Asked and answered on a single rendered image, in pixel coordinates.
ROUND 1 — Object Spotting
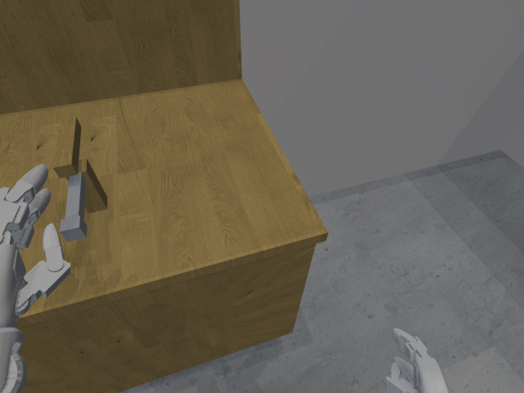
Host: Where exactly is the robot left forearm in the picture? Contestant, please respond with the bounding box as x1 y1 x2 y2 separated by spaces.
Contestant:
0 327 28 393

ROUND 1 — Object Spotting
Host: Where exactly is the robot left hand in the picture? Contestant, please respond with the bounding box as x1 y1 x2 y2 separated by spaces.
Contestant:
0 164 70 328

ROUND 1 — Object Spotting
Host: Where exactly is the counter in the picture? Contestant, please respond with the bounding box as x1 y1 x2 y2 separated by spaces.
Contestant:
0 0 328 393

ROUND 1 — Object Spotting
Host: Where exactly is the robot right hand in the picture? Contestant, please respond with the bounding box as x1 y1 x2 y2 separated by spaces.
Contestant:
386 328 450 393

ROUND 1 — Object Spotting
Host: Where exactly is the tap lever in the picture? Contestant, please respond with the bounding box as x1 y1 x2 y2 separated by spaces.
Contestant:
60 173 87 242

